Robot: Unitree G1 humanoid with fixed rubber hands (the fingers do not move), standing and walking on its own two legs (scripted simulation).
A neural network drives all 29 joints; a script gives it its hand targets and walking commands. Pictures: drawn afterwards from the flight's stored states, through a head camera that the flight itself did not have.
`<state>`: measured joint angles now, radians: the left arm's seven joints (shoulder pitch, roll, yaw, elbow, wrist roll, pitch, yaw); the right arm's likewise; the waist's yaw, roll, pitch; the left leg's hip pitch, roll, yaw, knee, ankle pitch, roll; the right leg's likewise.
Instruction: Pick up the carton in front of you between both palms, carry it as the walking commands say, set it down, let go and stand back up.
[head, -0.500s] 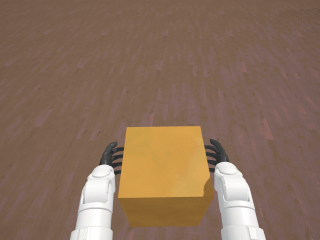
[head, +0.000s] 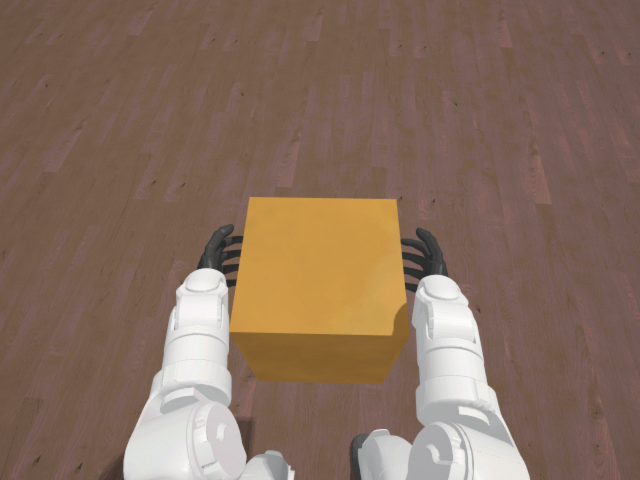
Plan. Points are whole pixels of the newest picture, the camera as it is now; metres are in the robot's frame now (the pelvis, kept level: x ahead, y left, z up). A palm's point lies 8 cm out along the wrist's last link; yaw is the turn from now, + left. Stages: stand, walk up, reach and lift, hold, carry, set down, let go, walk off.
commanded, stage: set down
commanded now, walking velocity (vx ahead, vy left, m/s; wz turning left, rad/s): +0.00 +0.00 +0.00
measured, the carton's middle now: (321, 298) +0.37 +0.01 -0.11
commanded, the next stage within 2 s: none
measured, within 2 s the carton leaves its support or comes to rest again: neither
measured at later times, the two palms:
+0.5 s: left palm (261, 287) +0.43 +0.12 -0.19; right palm (424, 310) +0.38 -0.17 -0.20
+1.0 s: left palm (292, 300) +0.47 +0.07 -0.34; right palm (426, 332) +0.39 -0.21 -0.35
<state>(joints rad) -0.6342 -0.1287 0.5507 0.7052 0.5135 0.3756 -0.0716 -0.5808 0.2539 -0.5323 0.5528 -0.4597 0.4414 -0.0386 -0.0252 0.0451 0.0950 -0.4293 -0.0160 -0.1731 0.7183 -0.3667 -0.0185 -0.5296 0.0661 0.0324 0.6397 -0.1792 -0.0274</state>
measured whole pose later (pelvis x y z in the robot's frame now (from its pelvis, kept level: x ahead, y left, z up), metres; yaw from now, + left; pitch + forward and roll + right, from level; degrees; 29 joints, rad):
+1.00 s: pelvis -0.05 +0.03 -0.24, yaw +4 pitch +47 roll +4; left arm -1.13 0.03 0.28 0.83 0.15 0.25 0.14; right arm -0.96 0.01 -0.54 0.56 -0.20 0.29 -0.05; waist -0.15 0.10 -0.10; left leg -1.94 -0.18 -0.08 1.71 -0.59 -0.07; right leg -2.07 0.07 0.14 1.62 -0.38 0.08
